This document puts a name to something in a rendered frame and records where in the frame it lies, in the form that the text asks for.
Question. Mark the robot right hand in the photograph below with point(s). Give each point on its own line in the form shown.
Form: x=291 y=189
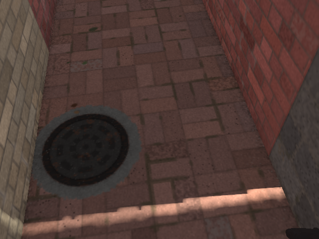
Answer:
x=302 y=233

